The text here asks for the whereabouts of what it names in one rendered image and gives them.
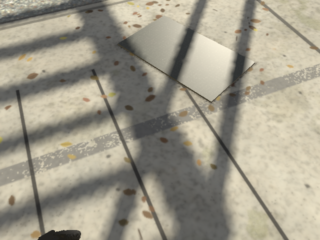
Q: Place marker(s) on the robot left hand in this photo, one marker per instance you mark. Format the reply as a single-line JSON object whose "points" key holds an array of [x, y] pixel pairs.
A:
{"points": [[61, 235]]}

